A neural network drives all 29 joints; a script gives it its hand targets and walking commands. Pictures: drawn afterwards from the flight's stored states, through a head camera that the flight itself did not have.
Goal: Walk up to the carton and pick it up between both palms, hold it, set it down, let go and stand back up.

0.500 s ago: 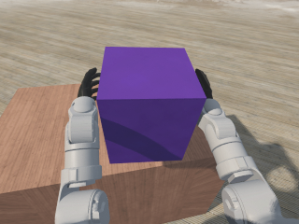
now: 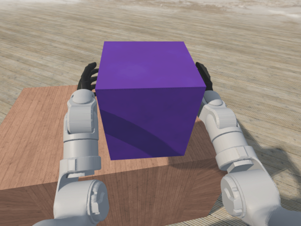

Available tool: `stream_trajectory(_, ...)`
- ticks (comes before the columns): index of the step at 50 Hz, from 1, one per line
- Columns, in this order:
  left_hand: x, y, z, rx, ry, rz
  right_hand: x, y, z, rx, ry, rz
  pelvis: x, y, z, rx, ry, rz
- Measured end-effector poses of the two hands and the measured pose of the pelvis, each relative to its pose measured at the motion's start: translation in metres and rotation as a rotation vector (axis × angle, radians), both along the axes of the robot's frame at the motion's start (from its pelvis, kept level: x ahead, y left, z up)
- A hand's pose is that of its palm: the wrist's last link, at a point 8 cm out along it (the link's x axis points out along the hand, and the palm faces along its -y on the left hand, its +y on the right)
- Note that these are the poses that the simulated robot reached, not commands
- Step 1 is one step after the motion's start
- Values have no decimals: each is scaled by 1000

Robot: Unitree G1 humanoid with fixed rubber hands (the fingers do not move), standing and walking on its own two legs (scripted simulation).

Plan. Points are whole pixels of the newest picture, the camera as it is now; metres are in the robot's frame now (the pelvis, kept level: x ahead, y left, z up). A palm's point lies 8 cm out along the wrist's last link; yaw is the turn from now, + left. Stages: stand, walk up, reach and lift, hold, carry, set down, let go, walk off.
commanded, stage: hold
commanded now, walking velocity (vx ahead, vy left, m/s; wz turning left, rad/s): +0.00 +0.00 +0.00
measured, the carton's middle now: (146, 101) +0.38 +0.01 +0.18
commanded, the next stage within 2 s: none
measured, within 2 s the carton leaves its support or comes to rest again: neither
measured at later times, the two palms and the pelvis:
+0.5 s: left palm (88, 92) +0.37 +0.16 +0.22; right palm (204, 90) +0.38 -0.14 +0.22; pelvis +0.01 +0.00 +0.00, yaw +0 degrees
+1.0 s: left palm (89, 93) +0.37 +0.16 +0.22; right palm (206, 92) +0.38 -0.15 +0.22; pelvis +0.02 +0.00 +0.00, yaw +0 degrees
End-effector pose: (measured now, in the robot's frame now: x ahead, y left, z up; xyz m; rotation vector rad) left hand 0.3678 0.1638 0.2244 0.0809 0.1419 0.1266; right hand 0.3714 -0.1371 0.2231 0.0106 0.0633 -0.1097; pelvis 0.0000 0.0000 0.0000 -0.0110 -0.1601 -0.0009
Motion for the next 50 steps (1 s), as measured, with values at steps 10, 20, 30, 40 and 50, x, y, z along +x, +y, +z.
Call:
stream_trajectory(10, 0, 1, -2, -2, 16, 12, 3, 1, 0, 0, 15, 9, 1, 2, 0, 1, 2, -1)
stream_trajectory(20, 4, -2, -4, 9, 5, 7, 6, -2, -4, 12, 3, 6, 6, 3, 0, -1, 13, 1)
stream_trajectory(30, 8, -6, -7, 4, 17, 7, 10, -5, -4, 2, 14, 6, 14, 1, 1, 2, 5, -3)
stream_trajectory(40, 4, -7, -7, 4, -3, 2, 6, -7, -4, 14, -6, 4, 19, -1, 0, 2, -6, 1)
stream_trajectory(50, 2, -8, -4, 6, 8, -1, 4, -8, -4, 19, 4, 1, 17, -3, 0, 6, -13, -2)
